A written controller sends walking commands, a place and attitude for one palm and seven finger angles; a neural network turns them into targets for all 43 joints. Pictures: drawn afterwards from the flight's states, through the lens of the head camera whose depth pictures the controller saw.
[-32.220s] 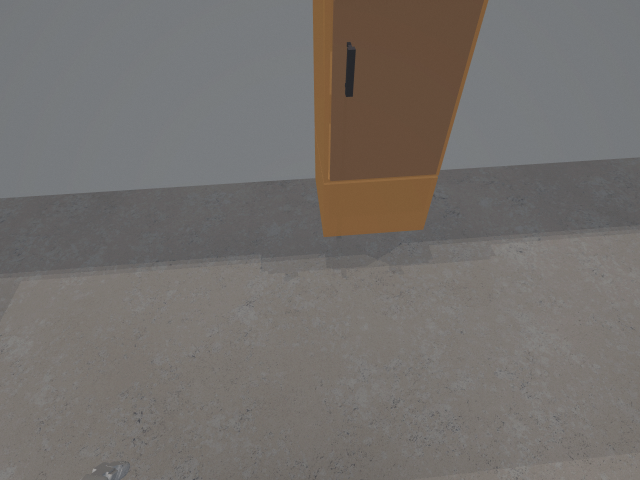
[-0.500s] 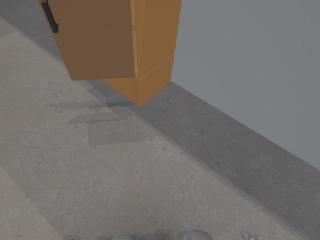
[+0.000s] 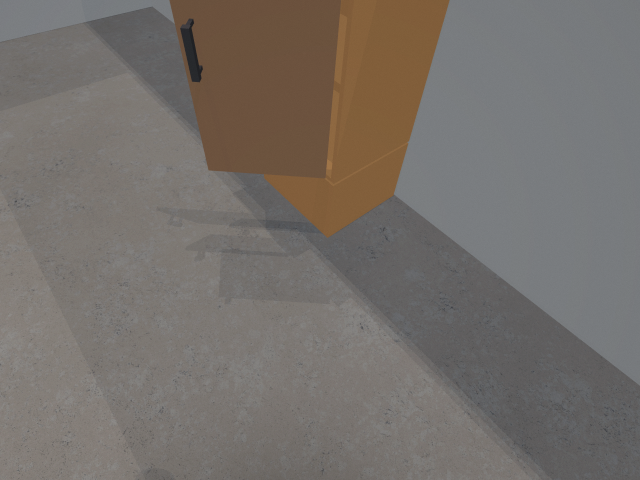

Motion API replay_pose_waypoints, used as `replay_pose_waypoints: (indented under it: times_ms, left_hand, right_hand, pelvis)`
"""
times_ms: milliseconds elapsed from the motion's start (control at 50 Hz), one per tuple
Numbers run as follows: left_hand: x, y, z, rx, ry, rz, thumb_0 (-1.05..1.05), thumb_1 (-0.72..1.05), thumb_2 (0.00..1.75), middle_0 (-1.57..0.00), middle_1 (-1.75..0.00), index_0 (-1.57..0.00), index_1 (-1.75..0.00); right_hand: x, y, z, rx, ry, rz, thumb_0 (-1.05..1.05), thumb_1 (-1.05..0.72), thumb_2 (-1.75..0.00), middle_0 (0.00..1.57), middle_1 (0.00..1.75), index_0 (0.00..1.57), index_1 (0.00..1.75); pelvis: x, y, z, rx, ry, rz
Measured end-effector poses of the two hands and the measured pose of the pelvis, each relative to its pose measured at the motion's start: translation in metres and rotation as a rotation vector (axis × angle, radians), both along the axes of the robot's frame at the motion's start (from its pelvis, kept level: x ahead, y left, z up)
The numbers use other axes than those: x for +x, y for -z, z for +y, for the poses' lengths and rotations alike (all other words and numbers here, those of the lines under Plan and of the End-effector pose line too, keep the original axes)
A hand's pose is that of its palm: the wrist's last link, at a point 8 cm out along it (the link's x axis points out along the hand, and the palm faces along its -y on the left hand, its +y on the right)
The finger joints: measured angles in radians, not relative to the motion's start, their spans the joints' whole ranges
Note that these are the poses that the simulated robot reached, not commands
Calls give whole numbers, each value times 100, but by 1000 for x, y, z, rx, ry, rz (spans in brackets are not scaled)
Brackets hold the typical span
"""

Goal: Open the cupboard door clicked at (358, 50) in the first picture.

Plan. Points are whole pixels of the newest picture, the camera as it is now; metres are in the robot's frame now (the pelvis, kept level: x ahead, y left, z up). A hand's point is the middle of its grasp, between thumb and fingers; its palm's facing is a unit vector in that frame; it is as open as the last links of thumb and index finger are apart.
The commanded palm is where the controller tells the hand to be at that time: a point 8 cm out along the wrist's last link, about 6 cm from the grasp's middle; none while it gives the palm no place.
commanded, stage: take the last steps up to it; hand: left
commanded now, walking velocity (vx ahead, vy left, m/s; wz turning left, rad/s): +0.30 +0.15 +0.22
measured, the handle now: (193, 50) +1.02 +0.41 -0.02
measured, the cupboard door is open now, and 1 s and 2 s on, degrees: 47 47 47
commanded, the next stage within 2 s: come to a stop and stand still in 1.18 s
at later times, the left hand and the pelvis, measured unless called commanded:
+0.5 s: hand (198, 399) +0.24 +0.20 -0.16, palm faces +0.03 -0.98 -0.21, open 7.4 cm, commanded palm none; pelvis +0.12 +0.01 -0.01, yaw +3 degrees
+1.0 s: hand (145, 404) +0.23 +0.29 -0.18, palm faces +0.16 -0.97 -0.20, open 7.4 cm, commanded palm none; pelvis +0.29 +0.10 -0.01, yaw +4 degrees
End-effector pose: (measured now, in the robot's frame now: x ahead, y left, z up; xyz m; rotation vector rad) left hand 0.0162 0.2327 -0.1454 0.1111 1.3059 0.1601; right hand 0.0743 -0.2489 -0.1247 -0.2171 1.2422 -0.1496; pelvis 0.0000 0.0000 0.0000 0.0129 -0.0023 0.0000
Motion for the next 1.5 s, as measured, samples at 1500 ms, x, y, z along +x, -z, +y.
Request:
replay_pose_waypoints:
  times_ms: [1500]
  left_hand:
    - [463,3,146,26,-8,-12,0,92,90,-20,-30,-20,-30]
  right_hand:
    - [401,17,162,24,34,88,1,-91,-89,19,30,20,30]
  pelvis:
    - [447,4,144,-23,-26,-5]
